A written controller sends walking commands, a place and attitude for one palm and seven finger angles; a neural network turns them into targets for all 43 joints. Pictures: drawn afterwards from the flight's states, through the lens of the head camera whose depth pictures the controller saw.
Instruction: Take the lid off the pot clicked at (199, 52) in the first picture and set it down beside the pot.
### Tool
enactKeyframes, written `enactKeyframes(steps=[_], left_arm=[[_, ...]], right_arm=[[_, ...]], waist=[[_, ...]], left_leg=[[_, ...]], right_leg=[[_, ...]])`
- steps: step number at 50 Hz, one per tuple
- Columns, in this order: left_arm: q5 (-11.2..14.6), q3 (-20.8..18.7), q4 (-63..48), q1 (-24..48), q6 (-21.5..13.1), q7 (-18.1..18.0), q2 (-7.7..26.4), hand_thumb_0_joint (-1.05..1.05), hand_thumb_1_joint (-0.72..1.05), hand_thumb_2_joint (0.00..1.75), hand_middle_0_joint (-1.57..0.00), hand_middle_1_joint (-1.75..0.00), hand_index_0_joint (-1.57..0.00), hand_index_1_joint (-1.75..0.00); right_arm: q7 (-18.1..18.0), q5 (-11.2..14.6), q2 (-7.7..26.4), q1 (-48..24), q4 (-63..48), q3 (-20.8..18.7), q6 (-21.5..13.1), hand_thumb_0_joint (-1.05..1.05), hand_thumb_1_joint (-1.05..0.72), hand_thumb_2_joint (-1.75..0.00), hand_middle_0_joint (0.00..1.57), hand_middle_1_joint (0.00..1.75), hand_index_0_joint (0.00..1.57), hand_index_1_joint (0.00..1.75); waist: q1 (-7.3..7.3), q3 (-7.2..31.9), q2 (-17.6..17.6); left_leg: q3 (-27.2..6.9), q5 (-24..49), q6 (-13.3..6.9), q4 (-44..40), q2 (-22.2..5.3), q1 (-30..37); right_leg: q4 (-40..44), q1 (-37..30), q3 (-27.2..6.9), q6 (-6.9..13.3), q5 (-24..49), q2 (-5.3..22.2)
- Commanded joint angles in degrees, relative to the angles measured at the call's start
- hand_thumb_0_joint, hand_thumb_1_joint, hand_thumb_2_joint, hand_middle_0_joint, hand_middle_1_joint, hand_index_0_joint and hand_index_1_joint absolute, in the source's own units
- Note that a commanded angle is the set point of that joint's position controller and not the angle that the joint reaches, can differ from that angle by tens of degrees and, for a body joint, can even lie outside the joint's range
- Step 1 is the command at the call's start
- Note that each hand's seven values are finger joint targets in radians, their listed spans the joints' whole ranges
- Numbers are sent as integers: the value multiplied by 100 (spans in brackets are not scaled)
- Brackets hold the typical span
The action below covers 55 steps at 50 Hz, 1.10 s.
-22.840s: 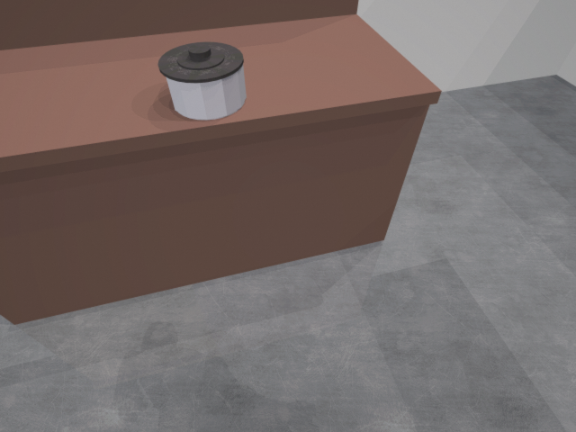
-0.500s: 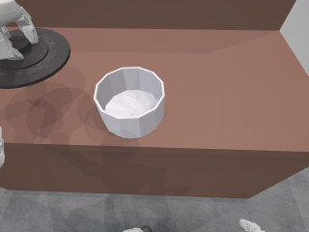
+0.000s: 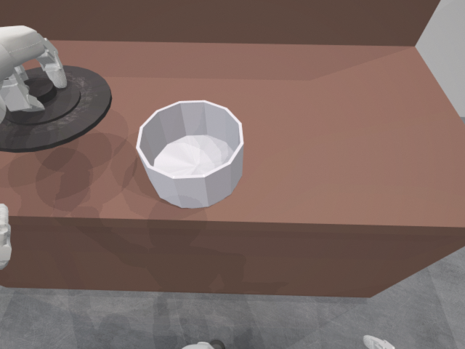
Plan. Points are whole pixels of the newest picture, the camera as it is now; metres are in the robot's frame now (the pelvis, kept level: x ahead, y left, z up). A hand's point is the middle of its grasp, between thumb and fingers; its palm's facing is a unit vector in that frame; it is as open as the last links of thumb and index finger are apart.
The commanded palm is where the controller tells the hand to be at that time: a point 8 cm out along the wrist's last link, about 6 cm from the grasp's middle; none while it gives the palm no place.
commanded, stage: lower the lid onto the table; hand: left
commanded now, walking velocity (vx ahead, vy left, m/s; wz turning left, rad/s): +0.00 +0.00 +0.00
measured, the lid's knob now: (36, 91) +0.47 +0.32 +0.18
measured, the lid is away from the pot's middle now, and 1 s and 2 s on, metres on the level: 0.23 0.23 0.23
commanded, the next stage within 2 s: none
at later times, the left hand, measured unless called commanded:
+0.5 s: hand (34, 109) +0.44 +0.32 +0.17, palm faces -0.39 -0.10 -0.92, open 8.1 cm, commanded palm +0.46 +0.32 +0.25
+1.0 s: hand (51, 119) +0.46 +0.31 +0.13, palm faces -0.42 -0.10 -0.90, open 8.1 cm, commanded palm +0.47 +0.31 +0.22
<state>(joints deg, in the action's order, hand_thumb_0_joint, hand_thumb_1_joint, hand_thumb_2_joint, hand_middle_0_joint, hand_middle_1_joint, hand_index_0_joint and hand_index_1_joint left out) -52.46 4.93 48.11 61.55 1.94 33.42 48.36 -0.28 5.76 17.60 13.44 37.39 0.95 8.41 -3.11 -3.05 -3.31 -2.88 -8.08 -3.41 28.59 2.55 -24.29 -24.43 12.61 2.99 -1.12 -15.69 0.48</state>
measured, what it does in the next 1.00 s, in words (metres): stands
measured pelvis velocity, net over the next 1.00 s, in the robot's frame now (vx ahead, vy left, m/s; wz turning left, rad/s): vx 0.01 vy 0.01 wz -0.02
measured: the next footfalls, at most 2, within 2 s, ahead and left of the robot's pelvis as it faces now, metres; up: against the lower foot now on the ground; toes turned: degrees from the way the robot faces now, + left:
none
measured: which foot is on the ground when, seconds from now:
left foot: down 0.00-1.00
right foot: down 0.00-1.00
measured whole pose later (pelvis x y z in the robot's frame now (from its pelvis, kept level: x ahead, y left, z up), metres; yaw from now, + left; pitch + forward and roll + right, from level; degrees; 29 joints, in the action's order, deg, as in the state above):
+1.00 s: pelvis +0.01 +0.01 +0.00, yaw -1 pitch +7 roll -3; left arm -52.2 3.2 54.2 56.9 -4.5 29.7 47.8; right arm -0.7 5.3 17.4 14.9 37.7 0.8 8.4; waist -4.6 -1.9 -2.3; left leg -2.0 -10.1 -3.9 32.0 2.3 -28.4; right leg -27.1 16.6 2.0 -1.3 -17.0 0.3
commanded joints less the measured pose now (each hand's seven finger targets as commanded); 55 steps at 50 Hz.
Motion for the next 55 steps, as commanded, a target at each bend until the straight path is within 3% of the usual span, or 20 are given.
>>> enactKeyframes(steps=[1,2,4,7,14,16,18,21,22,27,31,34,37,39,41,44,47,48,52,55], left_arm=[[-33,-858,-1109,3268,-66,-377,2147,0,53,111,-82,-94,-85,-96],[-15,-975,-1039,3213,-77,-371,2259,0,53,111,-82,-94,-85,-96],[-9,-979,-1523,3326,-148,-396,2296,0,53,111,-82,-94,-85,-96],[10,-753,-742,2933,-127,-364,1987,0,53,111,-82,-94,-85,-96],[36,-835,-1690,3280,-341,-474,2150,0,53,111,-82,-94,-85,-96],[95,-846,-1231,2952,-346,-449,2057,0,53,111,-82,-94,-85,-96],[163,-1052,-1096,2795,-396,-447,2329,0,53,111,-82,-94,-85,-96],[146,-712,-809,2859,-365,-418,1890,0,53,111,-82,-94,-85,-96],[134,-727,-820,2891,-352,-432,1964,0,53,111,-82,-94,-85,-96],[52,-918,-1266,2969,-499,-535,2172,0,53,111,-82,-94,-85,-96],[134,-751,-713,2798,-487,-504,1918,0,53,111,-82,-94,-85,-96],[30,-956,-833,2897,-548,-563,2252,0,53,111,-82,-94,-85,-96],[21,-704,-1014,2996,-562,-596,1916,0,53,111,-82,-94,-85,-96],[32,-858,-1285,2979,-632,-618,2080,0,53,111,-82,-94,-85,-96],[94,-831,-894,2710,-613,-598,1938,0,53,111,-82,-94,-85,-96],[93,-1140,-957,2674,-659,-655,2312,0,53,111,-82,-94,-85,-96],[38,-807,-589,2571,-594,-679,1911,0,53,111,-82,-94,-85,-96],[34,-831,-561,2551,-636,-682,1997,0,53,111,-82,-94,-85,-96],[9,-679,-794,2765,-632,-725,1836,0,53,111,-82,-94,-85,-96],[31,-958,-875,2688,-733,-760,2159,0,53,111,-82,-94,-85,-96]], right_arm=[[-116,-1,934,19,-545,-318,-163,0,-90,-90,20,30,20,30],[-110,7,943,29,-536,-321,-155,0,-90,-90,20,30,20,30],[-98,-22,937,-16,-609,-350,-150,0,-90,-90,20,30,20,30],[-115,25,931,37,-503,-311,-122,0,-90,-90,20,30,20,30],[-149,-44,950,58,-557,-364,-184,0,-90,-90,20,30,20,30],[-167,-22,947,98,-494,-344,-191,0,-90,-90,20,30,20,30],[-160,-35,1032,132,-471,-363,-182,0,-90,-90,20,30,20,30],[-153,-3,971,129,-413,-352,-147,0,-90,-90,20,30,20,30],[-145,6,994,123,-413,-349,-136,0,-90,-90,20,30,20,30],[-152,-37,975,125,-496,-354,-179,0,-90,-90,20,30,20,30],[-152,-31,990,224,-414,-360,-162,0,-90,-90,20,30,20,30],[-147,-59,1026,260,-450,-361,-149,0,-90,-90,20,30,20,30],[-159,-55,998,246,-453,-375,-179,0,-90,-90,20,30,20,30],[-146,-84,1000,257,-495,-388,-172,0,-90,-90,20,30,20,30],[-158,-70,1003,308,-450,-390,-185,0,-90,-90,20,30,20,30],[-129,-84,1030,339,-476,-394,-141,0,-90,-90,20,30,20,30],[-129,-45,1012,353,-436,-391,-128,0,-90,-90,20,30,20,30],[-134,-60,1045,368,-440,-405,-139,0,-90,-90,20,30,20,30],[-163,-64,1019,385,-463,-397,-149,0,-90,-90,20,30,20,30],[-189,-82,1042,426,-459,-384,-161,0,-90,-90,20,30,20,30]], waist=[[-76,2680,-425],[-55,2632,-331],[-49,2959,-622],[-117,2329,-395],[-117,3087,-908],[-132,2812,-617],[-108,2774,-597],[-178,2460,-376],[-162,2448,-465],[-114,2992,-698],[-176,2614,-465],[-131,2824,-548],[-176,2891,-791],[-147,3103,-890],[-178,2900,-633],[-123,3046,-581],[-185,2702,-540],[-179,2631,-518],[-212,2888,-712],[-196,3101,-727]], left_leg=[[-160,845,-194,-83,23,2500],[-178,821,-196,-90,16,2441],[-174,1132,-195,-27,18,2670],[-129,756,-184,-63,-4,2336],[-235,1266,-196,63,-46,2984],[-205,1100,-198,62,-32,2759],[-158,1050,-199,66,-21,2566],[-143,786,-195,25,-18,2430],[-144,651,-184,-3,-15,2380],[-226,1148,-161,107,-34,2741],[-183,787,-171,79,-36,2457],[-191,881,-166,112,-24,2441],[-256,1116,-129,151,-76,2753],[-290,1281,-128,193,-84,2858],[-267,1173,-135,200,-75,2699],[-220,1184,-160,207,-40,2542],[-225,951,-133,175,-60,2448],[-217,938,-135,176,-93,2403],[-251,920,-128,225,-76,2628],[-230,1109,-150,311,-80,2687]], right_leg=[[293,484,137,344,1157,-399],[284,457,147,344,1151,-406],[264,416,112,354,1272,-400],[300,657,171,331,1052,-420],[262,671,128,347,1131,-435],[252,704,154,331,1143,-437],[233,600,130,356,1268,-366],[242,782,187,314,1102,-421],[253,803,172,318,991,-423],[152,739,135,350,1143,-436],[168,892,170,325,1021,-434],[113,795,150,349,1074,-434],[93,1049,161,351,970,-453],[86,1005,134,355,1007,-452],[72,1062,154,339,1019,-454],[46,872,128,345,1154,-429],[48,1147,165,338,927,-461],[62,1165,161,359,926,-414],[19,1265,146,346,817,-469],[-6,1174,111,340,953,-454]])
